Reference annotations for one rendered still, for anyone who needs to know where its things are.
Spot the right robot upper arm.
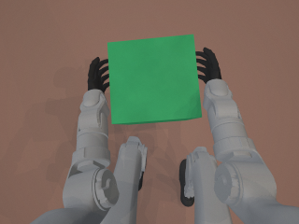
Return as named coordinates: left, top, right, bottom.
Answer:
left=214, top=161, right=299, bottom=224

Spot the robot left hand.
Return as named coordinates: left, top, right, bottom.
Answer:
left=87, top=57, right=110, bottom=93

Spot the carton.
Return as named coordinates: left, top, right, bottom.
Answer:
left=107, top=34, right=202, bottom=125

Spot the left robot upper arm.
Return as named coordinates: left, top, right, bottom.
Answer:
left=30, top=167, right=120, bottom=224

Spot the robot right forearm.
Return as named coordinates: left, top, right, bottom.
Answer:
left=203, top=78, right=277, bottom=189

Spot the robot thigh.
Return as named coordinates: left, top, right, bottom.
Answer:
left=186, top=151, right=233, bottom=224
left=100, top=141, right=148, bottom=224

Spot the robot left thigh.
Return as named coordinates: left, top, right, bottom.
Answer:
left=100, top=141, right=148, bottom=224

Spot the robot left forearm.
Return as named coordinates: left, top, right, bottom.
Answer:
left=63, top=89, right=111, bottom=203

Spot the robot right hand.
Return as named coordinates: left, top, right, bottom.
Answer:
left=195, top=47, right=222, bottom=83

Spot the robot right thigh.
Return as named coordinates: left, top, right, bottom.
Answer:
left=186, top=151, right=233, bottom=224

